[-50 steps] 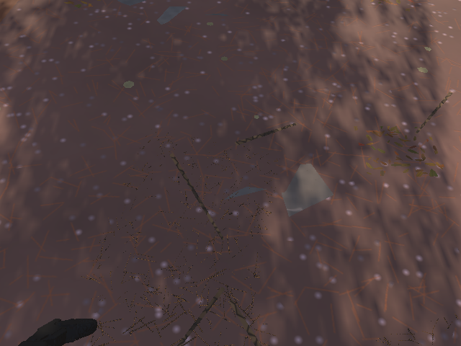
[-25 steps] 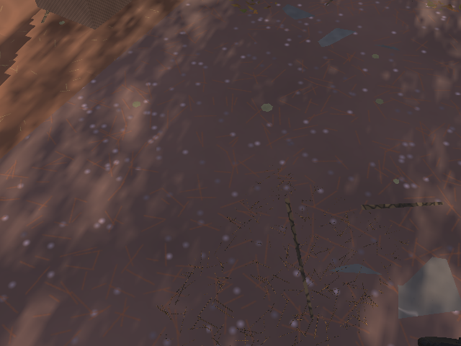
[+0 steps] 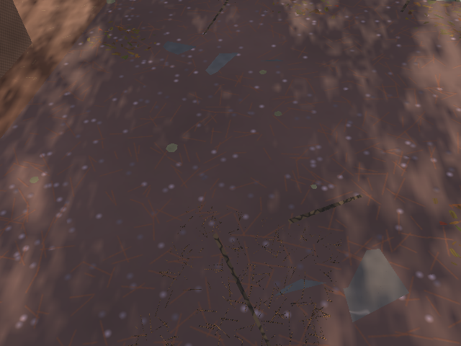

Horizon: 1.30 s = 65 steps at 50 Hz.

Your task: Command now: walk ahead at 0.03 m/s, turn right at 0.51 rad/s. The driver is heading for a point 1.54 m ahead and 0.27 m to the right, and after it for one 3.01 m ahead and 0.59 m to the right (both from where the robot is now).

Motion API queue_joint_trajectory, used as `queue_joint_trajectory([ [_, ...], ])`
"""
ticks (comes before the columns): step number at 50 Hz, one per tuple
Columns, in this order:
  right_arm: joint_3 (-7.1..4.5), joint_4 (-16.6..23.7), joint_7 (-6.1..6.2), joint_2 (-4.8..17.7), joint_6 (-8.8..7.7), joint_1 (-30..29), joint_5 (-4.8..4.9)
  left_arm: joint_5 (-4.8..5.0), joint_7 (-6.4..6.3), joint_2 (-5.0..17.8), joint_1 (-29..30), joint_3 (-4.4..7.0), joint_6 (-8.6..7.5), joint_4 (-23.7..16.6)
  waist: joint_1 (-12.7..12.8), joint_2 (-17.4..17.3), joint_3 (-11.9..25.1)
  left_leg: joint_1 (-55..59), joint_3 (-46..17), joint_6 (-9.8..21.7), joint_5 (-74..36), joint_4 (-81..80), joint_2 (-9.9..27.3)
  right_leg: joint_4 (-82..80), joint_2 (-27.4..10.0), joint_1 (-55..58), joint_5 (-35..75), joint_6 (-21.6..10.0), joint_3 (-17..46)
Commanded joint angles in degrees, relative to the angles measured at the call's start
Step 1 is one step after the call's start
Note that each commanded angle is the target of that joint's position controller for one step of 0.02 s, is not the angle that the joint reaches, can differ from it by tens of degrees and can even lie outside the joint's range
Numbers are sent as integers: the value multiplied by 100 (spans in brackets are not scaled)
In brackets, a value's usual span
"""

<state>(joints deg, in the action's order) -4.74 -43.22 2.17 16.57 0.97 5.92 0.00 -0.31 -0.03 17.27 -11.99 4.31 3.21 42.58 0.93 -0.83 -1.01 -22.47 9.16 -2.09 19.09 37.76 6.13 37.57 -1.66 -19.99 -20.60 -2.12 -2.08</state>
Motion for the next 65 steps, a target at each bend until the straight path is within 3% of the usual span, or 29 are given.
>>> queue_joint_trajectory([
  [1, -139, 642, 51, 530, -56, -673, -99, -268, -17, 1508, -595, 347, -204, -443, 385, 1545, 366, -1900, -1032, -117, 1930, 2638, -628, -2161, -2035, 979, 2480, -1801, 3295],
  [2, -187, 602, 71, 617, -40, -615, 0, -236, -3, 1374, -345, 307, -322, -471, 181, 1221, 302, -1937, -1253, 12, 1360, 2860, -525, -2148, -1719, 953, 1978, -1502, 2848],
  [3, -230, 445, 111, 649, -13, -395, -14, -85, -35, 1198, 30, 276, -357, -534, -22, 894, 281, -1955, -1315, 44, 815, 2817, -433, -2059, -1434, 962, 1678, -1149, 2460],
  [4, -262, 350, 148, 716, 11, -295, -62, 33, -75, 981, 255, 203, -350, -598, -95, 897, 306, -1869, -1335, 12, 506, 2766, -408, -2005, -1303, 917, 1771, -978, 2238],
  [6, -267, 306, 130, 638, -19, -162, -76, 38, -152, 818, 257, 129, -322, -661, -169, 841, 528, -1530, -1310, -70, 93, 2880, -536, -1904, -1074, 906, 2283, -940, 1987],
  [11, -150, 369, 70, 379, -125, -364, -5, 88, -258, 951, -65, 204, -257, -714, 17, 817, 669, -1427, -1414, -249, -163, 1455, -659, -1699, -940, 1522, 2381, -980, 2103],
  [14, -129, 379, -8, 408, -169, -406, 28, 72, -244, 1056, -18, 258, -194, -815, 71, 953, 589, -932, -1422, -285, -19, 769, -744, -1670, -908, 1247, 2089, -1071, 2380],
  [18, -148, 363, -107, 526, -260, -263, 76, 96, -169, 1070, 143, 280, -130, -948, 63, 1037, 630, -333, -1441, -208, 185, 66, -874, -1494, -848, 1142, 2574, -1106, 2863],
  [21, -176, 285, -190, 569, -343, 110, 80, 195, -175, 1027, 412, 273, -75, -1062, -191, 1010, 709, 437, -1357, -40, -522, -1293, -895, -1165, -597, 1112, 2756, -861, 3038],
  [22, -220, 221, -198, 680, -356, 307, 53, 215, -198, 942, 449, 251, -60, -1110, -264, 898, 752, 1040, -1421, 76, -1215, -1802, -658, -977, -392, 791, 2231, -629, 2932],
  [23, -303, 244, -167, 1037, -328, 453, -42, 147, -197, 671, 263, 177, -62, -1150, -159, 119, 924, 1799, -2211, 453, -1754, -1890, 344, -152, 26, 84, 843, -317, 2441],
  [24, -366, 250, -142, 1450, -250, 288, -168, 158, -169, 544, -20, 159, -112, -1271, 193, -1499, 642, 2023, -3533, 1375, -3099, -1964, 1406, 861, 1024, -1223, -1399, 54, 1251],
  [25, -298, 373, -137, 1113, -271, 220, -218, 60, -155, 1068, -43, 310, -174, -1196, 17, -1258, 630, 1756, -3824, 1938, -3316, -1969, 1895, 2279, 645, -1472, -1747, 348, 1134],
  [26, -198, 463, -108, 808, -280, 0, -173, 99, -135, 1265, -86, 402, -171, -1066, 72, -821, 560, 1588, -3274, 1812, -3162, -1884, 1551, 2825, 522, -1413, -1366, 443, 1178],
  [27, -156, 485, -96, 673, -264, -219, -101, 101, -147, 1150, -145, 403, -120, -943, 152, -624, 437, 1507, -2729, 1531, -2891, -1803, 1114, 3039, 487, -1407, -1045, 548, 1132],
  [29, -104, 464, -71, 633, -234, -197, 0, 96, -151, 816, -96, 310, -49, -925, 53, -629, 334, 1515, -2261, 1439, -3071, -1765, 828, 3206, 527, -1497, -634, 694, 1077],
  [31, -109, 393, -51, 686, -182, 6, -32, 131, -138, 594, 112, 215, -60, -1034, -73, -749, 375, 1664, -1959, 1483, -3185, -1787, 678, 2671, 514, -1385, -474, 755, 835],
  [34, -119, 364, -55, 787, -122, 28, -24, 75, -111, 368, 345, 80, -83, -1139, -198, -953, 547, 1759, -1755, 1483, -3175, -1699, 679, 1348, 268, -741, -515, 764, 559],
  [37, -131, 292, -121, 935, -82, 142, 30, 96, -80, 418, 344, 64, -88, -1132, -284, -1093, 556, 1588, -1803, 1502, -3133, -1628, 759, 170, 241, 30, -312, 684, 229],
  [39, -69, 246, -146, 871, -79, 87, 117, 83, -60, 400, -15, 79, -98, -954, -57, -947, 490, 1341, -1728, 1309, -2844, -1401, 653, -1298, 332, 799, 812, 483, 57],
  [40, -8, 136, -160, 730, -119, 324, 136, 46, -68, 475, -42, 85, -101, -942, -50, -776, 458, 1066, -1668, 1007, -2451, -1325, 537, -1928, 261, 1335, 1433, 319, 231],
  [41, 81, 116, -198, 530, -192, 511, -17, 8, -118, 759, -101, 118, -101, -1011, -166, -158, 718, 613, -1425, 539, -1645, -951, 267, -1794, -402, 2098, 2725, 123, 1018],
  [42, 176, 136, -252, 244, -282, 755, -185, -74, -157, 1044, 170, 138, -80, -1088, -524, 1064, 780, 254, -909, 97, -181, -718, -245, -1445, -1148, 2046, 3577, -417, 1694],
  [43, 173, 141, -206, 380, -273, 416, -169, -112, -87, 563, 335, 21, -133, -1090, -287, 1062, 771, 743, -1000, -74, -12, -931, -200, -1543, -1172, 1320, 2693, -756, 1751],
  [44, 147, 130, -193, 529, -255, 234, -136, -128, -29, 374, 457, -36, -193, -1069, -273, 856, 579, 911, -963, -122, -491, -1035, -225, -1568, -818, 1163, 1885, -573, 1523],
  [45, 146, 72, -175, 546, -233, 168, -127, -146, -11, 390, 402, -32, -235, -1015, -195, 841, 493, 965, -908, -135, -757, -1029, -262, -1571, -580, 1069, 1455, -368, 1351],
  [48, 135, -55, -142, 610, -170, 278, -94, -101, -4, 444, 271, -58, -326, -931, -193, 754, 161, 1047, -960, -123, -1041, -1141, -231, -1571, -430, 816, 1497, -184, 1245],
  [56, 148, -477, -104, 581, -179, 446, -62, -72, -32, 329, 259, -93, -321, -826, -187, 289, 170, 1207, -946, -159, -1235, -1291, -195, -1455, -279, 912, 1781, -173, 1094],
  [65, 147, -862, -32, 626, -165, 523, -34, -51, -49, 291, 149, -70, -328, -498, -201, 171, 190, 1327, -926, -146, -1320, -1328, -179, -1395, -133, 936, 1928, -114, 894],
])
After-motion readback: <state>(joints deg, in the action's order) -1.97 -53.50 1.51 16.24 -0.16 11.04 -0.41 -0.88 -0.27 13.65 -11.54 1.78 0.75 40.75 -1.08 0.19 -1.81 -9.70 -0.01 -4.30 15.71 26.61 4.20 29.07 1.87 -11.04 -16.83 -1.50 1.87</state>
